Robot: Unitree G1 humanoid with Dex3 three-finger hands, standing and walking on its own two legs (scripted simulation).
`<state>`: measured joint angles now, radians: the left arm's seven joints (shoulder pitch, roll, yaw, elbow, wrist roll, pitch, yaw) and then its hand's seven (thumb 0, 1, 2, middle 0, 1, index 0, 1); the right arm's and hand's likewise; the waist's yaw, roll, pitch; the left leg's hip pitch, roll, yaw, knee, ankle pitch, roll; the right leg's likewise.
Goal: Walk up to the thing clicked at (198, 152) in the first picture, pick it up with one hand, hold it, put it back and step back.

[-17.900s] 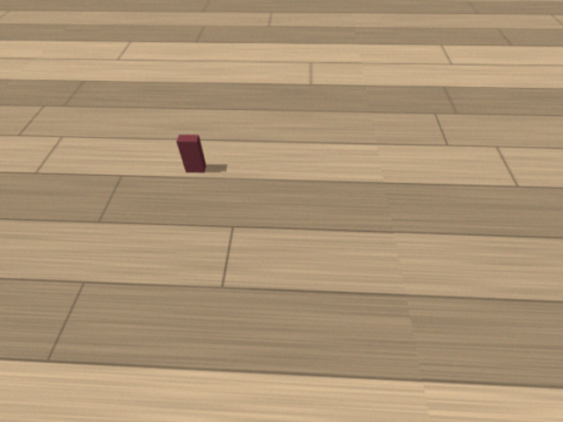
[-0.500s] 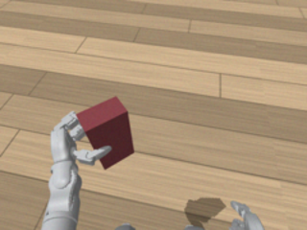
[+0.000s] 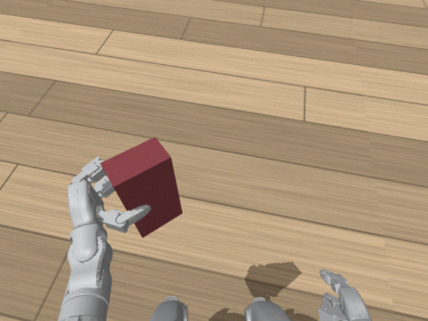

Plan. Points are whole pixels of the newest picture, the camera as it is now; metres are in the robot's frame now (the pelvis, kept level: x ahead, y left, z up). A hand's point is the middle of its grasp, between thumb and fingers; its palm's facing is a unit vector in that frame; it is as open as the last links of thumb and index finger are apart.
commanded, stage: crouch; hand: left
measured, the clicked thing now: (148, 192) +0.35 +0.13 +0.00
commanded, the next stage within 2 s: lower in 1.62 s
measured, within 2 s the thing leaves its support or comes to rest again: neither
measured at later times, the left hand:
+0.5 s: hand (133, 219) +0.39 +0.22 -0.23, palm faces +0.32 -0.95 -0.03, open 9.7 cm
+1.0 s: hand (140, 227) +0.42 +0.24 -0.40, palm faces +0.30 -0.95 -0.03, open 9.7 cm
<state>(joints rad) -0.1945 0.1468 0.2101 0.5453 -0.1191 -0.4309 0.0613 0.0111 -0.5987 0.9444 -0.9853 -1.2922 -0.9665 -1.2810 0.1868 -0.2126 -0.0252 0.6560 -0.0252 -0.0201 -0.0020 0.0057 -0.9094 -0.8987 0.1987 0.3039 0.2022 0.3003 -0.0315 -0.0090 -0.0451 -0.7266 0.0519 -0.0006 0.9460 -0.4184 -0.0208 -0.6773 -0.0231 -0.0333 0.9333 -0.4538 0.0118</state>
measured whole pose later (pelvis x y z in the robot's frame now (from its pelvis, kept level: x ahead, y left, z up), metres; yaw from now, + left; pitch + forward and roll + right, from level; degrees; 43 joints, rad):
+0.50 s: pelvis -0.04 +0.00 -0.20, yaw -3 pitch +33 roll -3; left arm -0.54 0.29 0.42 0.98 -0.10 -0.77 0.02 0.01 -0.61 0.97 -0.97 -1.33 -0.95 -1.32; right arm 0.12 -0.23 0.01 0.69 -0.09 0.02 0.08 0.00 -0.91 -0.90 0.20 0.30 0.20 0.30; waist -0.08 0.00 -0.19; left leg -1.73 0.07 -0.06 1.80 -0.65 -0.02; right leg -1.67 -0.01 -0.04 1.78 -0.69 0.01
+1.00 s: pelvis -0.08 +0.01 -0.35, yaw -6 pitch +32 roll -6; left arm -0.78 0.54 0.58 1.19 -0.05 -0.74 -0.05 0.01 -0.61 0.97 -0.97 -1.34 -0.95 -1.33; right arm 0.09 -0.27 0.09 0.70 -0.13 0.05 0.08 0.00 -0.93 -0.91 0.20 0.30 0.20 0.30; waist -0.17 -0.04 -0.06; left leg -2.18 0.07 -0.13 2.29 -0.66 -0.02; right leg -2.10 0.01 -0.06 2.25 -0.70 0.02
